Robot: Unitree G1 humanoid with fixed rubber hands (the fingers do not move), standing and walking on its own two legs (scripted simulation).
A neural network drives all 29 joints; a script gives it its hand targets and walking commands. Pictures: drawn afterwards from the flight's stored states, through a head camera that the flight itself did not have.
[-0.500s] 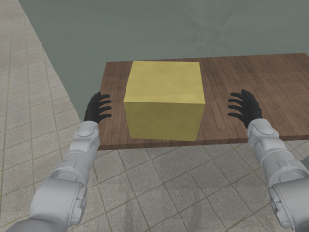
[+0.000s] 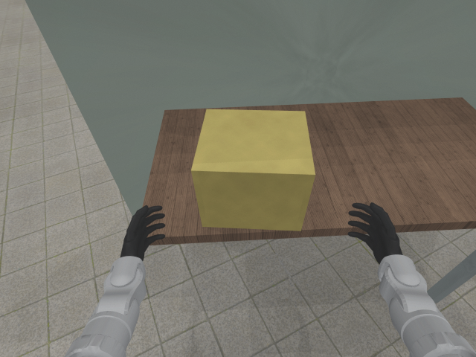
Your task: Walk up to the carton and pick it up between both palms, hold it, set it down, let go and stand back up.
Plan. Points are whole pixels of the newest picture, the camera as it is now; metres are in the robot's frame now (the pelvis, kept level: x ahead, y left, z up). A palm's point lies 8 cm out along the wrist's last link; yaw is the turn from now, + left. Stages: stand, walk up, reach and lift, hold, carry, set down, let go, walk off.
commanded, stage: set down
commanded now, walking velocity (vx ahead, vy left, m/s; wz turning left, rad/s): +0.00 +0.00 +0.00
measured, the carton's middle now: (253, 169) +0.54 +0.01 -0.01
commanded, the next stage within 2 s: let go in 1.24 s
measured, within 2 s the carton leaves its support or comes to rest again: neither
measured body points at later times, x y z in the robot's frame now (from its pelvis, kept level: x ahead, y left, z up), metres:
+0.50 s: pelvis +0.02 +0.00 +0.00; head +0.02 +0.00 +0.45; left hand +0.26 +0.23 -0.03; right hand +0.26 -0.21 -0.03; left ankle +0.01 +0.14 -0.74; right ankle +0.00 -0.11 -0.74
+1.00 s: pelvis +0.02 +0.00 +0.01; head +0.01 +0.01 +0.46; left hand +0.20 +0.24 -0.06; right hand +0.21 -0.22 -0.06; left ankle +0.01 +0.14 -0.74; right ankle +0.00 -0.11 -0.74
